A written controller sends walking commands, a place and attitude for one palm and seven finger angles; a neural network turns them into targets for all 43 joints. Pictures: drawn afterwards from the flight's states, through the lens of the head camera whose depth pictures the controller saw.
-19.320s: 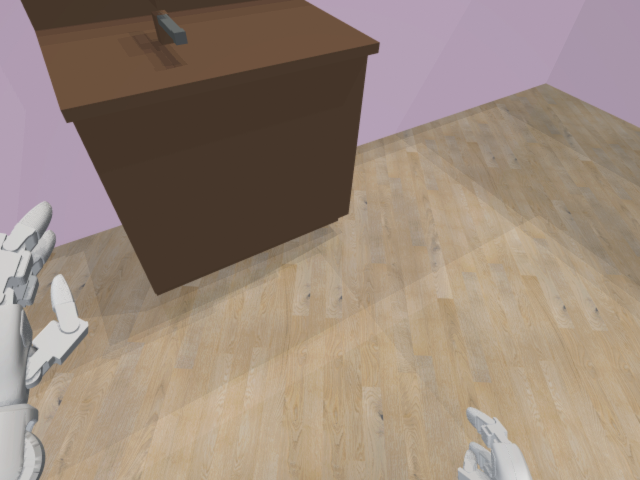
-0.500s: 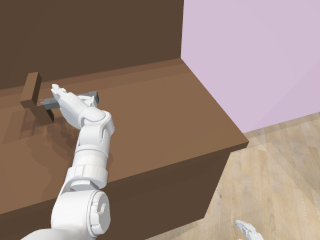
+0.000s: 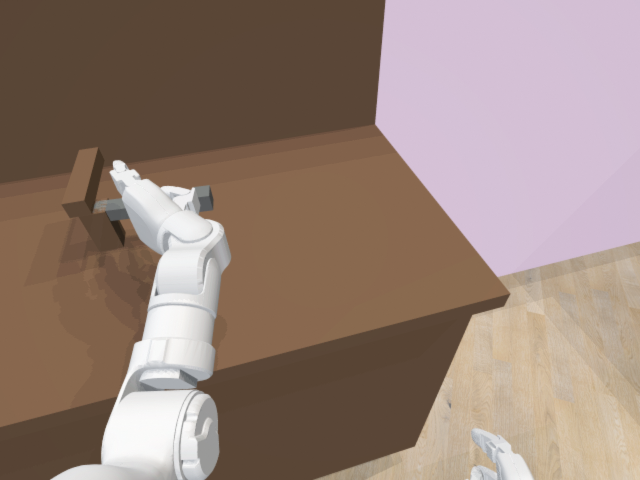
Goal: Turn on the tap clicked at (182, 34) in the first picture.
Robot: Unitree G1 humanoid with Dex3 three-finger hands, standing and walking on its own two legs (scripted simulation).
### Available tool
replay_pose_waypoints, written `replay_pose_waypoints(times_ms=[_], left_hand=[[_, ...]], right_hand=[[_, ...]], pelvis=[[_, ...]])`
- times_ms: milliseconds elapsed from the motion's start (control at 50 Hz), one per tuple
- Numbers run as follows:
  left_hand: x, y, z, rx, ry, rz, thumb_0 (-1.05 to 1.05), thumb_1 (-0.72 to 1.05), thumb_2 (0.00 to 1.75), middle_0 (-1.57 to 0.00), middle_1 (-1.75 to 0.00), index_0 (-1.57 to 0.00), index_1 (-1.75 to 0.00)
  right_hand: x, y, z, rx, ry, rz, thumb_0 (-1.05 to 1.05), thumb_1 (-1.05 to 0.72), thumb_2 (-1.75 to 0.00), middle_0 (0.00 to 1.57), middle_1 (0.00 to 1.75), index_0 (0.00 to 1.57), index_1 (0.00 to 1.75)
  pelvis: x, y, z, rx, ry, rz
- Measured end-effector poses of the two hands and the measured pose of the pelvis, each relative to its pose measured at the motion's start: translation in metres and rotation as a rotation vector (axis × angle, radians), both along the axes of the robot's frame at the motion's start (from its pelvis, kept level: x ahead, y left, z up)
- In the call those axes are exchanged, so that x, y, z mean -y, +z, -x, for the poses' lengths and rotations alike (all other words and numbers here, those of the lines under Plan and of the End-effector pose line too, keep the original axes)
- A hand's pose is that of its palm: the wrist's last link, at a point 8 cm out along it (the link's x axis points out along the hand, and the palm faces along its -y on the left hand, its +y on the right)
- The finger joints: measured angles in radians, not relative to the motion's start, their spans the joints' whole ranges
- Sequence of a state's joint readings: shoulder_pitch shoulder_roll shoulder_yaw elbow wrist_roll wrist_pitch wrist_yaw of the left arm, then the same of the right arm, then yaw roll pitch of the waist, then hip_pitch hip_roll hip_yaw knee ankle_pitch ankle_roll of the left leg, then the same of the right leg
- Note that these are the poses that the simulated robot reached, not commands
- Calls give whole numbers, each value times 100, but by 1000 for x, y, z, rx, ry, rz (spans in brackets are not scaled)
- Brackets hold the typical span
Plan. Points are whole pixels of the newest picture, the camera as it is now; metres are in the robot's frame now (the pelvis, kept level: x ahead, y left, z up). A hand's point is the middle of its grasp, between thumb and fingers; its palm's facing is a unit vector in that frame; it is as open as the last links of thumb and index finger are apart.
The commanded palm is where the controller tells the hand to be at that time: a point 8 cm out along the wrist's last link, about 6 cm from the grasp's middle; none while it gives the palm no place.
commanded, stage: lift the hand up off the lever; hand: left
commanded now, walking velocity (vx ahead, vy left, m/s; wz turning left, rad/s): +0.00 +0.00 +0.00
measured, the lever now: (203, 198) +0.48 +0.23 +0.11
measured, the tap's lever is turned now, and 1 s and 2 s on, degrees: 85 85 85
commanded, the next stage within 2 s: draw the hand back beside the body in 0.46 s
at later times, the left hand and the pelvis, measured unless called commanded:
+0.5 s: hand (190, 193) +0.40 +0.21 +0.18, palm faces +0.78 -0.63 -0.03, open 7.8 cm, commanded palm +0.35 +0.22 +0.19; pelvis +0.01 +0.00 +0.00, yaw -1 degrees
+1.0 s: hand (148, 259) +0.29 +0.22 +0.17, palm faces +0.33 -0.92 -0.21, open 7.7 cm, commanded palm +0.27 +0.24 +0.18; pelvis -0.01 +0.01 +0.01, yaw -2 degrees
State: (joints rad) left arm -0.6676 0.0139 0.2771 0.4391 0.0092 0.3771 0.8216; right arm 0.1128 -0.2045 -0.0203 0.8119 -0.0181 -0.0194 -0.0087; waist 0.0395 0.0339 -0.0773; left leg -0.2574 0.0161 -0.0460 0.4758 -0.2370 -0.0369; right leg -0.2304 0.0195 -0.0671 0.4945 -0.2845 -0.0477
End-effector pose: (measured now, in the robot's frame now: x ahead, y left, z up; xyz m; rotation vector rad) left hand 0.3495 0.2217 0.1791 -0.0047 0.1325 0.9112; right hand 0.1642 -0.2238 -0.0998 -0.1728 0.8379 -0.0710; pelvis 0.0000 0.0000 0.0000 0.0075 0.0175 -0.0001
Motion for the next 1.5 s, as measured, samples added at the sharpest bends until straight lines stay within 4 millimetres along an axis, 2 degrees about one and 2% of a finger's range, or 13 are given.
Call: replay_pose_waypoints(times_ms=[220, 380, 580, 700, 780, 880, 1000, 1080, 1220, 1500], left_hand=[[-4, 7, -11, 2, 10, 2, 2, 90, 90, -15, -15, -15, -15], [-4, 7, -7, 12, -12, 10, 2, 91, 90, -15, -15, -15, -15], [-2, 6, 5, 10, -13, 12, 2, 91, 90, -15, -15, -15, -15], [11, 21, 6, 95, -372, -106, 2, 91, 90, -15, -15, -15, -15], [6, 11, 21, 81, -480, -32, 2, 90, 90, -16, -16, -16, -16], [-19, -10, 52, 90, -578, -155, 2, 90, 90, -17, -18, -16, -17], [-41, 1, 93, 180, -606, -323, 2, 90, 90, -17, -19, -17, -19], [-40, 8, 102, 242, -633, -363, 2, 90, 90, -17, -20, -17, -20], [-36, -3, 107, 229, -707, -360, 2, 90, 90, -18, -22, -18, -22], [-69, -5, 150, 208, -636, -395, 2, 90, 90, -20, -27, -19, -26]], right_hand=[[-8, -1, -5, -5, 1, -22, 1, -90, -90, 20, 30, 20, 30], [-5, -3, -4, -29, -3, -19, 1, -90, -90, 20, 30, 20, 30], [-6, 5, -18, 15, 12, -16, 1, -90, -90, 20, 30, 20, 30], [-3, 15, -15, 50, -51, 1, 1, -90, -90, 20, 30, 20, 30], [2, 21, -8, 71, -99, 6, 1, -90, -90, 20, 30, 20, 30], [8, 26, 4, 114, -99, 5, 1, -90, -90, 20, 30, 20, 30], [7, 22, 18, 102, -49, 42, 1, -90, -90, 20, 30, 20, 30], [-1, 21, 22, 88, -25, 44, 1, -90, -90, 20, 30, 20, 30], [-21, 27, 21, 130, -40, 6, 1, -90, -90, 20, 30, 20, 30], [-37, 33, 9, 155, 11, 22, 1, -90, -90, 20, 30, 20, 30]], pelvis=[[-2, 1, -5, -10, -12, 0], [-3, 2, -10, 2, -10, -1], [-2, 2, -7, 18, -6, 0], [0, 3, -4, 56, -28, -6], [0, 5, -3, 82, -44, -2], [-1, 5, 2, 106, -60, 3], [-7, 6, 11, 132, -42, 11], [-11, 7, 16, 138, -34, 12], [-20, 9, 19, 138, -51, 14], [-32, 9, 13, 143, -47, 18]])
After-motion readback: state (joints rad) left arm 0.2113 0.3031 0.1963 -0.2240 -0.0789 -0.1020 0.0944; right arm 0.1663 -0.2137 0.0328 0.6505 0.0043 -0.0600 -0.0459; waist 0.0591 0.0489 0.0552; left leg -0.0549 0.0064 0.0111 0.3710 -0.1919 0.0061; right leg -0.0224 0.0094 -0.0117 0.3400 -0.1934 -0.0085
